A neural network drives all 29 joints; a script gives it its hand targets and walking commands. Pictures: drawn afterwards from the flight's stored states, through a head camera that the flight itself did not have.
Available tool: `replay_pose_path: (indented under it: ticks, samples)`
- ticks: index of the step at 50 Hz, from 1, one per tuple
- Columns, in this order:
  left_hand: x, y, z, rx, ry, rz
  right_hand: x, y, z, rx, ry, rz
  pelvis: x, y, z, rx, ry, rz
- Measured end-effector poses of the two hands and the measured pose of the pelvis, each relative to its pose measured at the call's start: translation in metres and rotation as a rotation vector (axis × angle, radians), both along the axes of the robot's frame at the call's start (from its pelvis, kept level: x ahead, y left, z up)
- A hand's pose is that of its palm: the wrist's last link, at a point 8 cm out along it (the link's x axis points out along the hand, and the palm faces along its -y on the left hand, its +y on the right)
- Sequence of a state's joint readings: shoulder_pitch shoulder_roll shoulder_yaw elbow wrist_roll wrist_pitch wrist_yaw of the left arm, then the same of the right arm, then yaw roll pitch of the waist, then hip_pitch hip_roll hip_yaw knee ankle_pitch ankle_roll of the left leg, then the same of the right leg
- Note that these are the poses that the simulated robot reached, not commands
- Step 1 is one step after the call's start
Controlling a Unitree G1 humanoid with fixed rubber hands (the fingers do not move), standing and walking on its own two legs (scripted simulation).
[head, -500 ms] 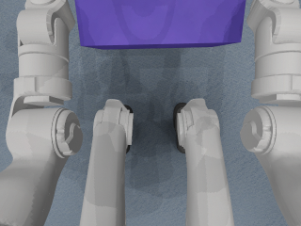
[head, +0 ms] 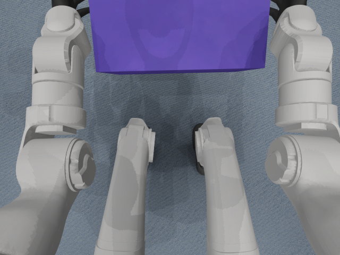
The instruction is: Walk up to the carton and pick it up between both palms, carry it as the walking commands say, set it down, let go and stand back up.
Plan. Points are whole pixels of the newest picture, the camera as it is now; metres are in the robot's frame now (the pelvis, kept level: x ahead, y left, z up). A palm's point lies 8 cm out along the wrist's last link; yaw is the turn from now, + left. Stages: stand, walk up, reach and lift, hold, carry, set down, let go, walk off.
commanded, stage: reach and lift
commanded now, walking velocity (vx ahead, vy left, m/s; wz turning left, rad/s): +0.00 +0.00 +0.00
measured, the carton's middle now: (177, 20) +0.55 +0.00 -0.16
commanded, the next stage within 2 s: none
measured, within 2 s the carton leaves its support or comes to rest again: neither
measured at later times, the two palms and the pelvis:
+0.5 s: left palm out of the picture +0.52 +0.17 -0.01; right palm (322, 2) +0.51 -0.20 -0.02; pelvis +0.00 +0.00 +0.05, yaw +0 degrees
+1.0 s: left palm out of the picture +0.49 +0.17 +0.07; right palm out of the picture +0.49 -0.20 +0.06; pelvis +0.02 +0.00 +0.12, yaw +0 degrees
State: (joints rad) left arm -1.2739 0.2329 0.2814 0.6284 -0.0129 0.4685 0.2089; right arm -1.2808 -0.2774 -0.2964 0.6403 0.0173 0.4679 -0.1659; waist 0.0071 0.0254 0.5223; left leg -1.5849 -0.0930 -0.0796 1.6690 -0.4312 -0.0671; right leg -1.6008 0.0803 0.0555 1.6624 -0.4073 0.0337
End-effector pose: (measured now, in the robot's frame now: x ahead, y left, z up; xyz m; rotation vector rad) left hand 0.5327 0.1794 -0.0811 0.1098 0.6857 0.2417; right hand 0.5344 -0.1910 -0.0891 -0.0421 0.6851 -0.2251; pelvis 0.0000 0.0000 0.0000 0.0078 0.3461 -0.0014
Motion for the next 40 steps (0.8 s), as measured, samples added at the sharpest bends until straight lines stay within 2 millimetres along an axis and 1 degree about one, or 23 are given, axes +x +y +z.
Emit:
replay_pose_path:
  ticks: [6,12,18,27,32,35,40]
  samples:
    - [-0.007,0.001,0.018,0.001,0.001,0.003,-0.008,0.001,0.016,0.002,0.002,0.002,-0.002,0.0,0.013,-0.003,-0.022,0.005]
    - [-0.007,-0.002,0.037,-0.005,-0.002,-0.004,-0.011,-0.001,0.035,0.003,-0.002,-0.011,-0.003,-0.001,0.025,-0.002,-0.044,0.003]
    - [-0.007,-0.004,0.058,0.007,-0.015,-0.008,-0.011,-0.004,0.055,0.003,-0.014,-0.005,-0.001,-0.001,0.037,0.0,-0.063,0.0]
    - [-0.019,-0.006,0.079,0.011,-0.007,-0.009,-0.023,-0.006,0.075,0.009,-0.006,-0.009,0.005,-0.002,0.059,0.005,-0.097,-0.007]
    - [-0.026,-0.004,0.093,0.005,-0.001,-0.003,-0.03,-0.003,0.09,0.004,-0.001,-0.006,0.007,-0.003,0.073,0.013,-0.118,-0.01]
    - [-0.029,-0.003,0.101,-0.004,0.007,0.006,-0.031,-0.002,0.098,0.01,0.009,-0.008,0.008,-0.004,0.079,0.013,-0.117,-0.008]
    - [-0.028,-0.003,0.122,0.005,-0.014,0.002,-0.03,-0.002,0.117,0.003,-0.013,0.001,0.008,-0.003,0.091,0.008,-0.143,-0.001]
